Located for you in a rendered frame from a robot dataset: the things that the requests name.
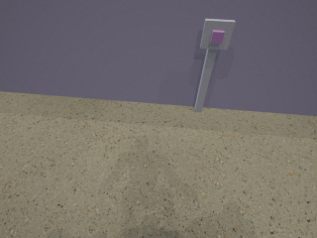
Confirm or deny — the panel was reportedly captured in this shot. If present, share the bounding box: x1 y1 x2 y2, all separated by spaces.
194 19 236 113

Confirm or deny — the button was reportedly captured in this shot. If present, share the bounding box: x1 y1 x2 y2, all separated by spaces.
210 30 225 44

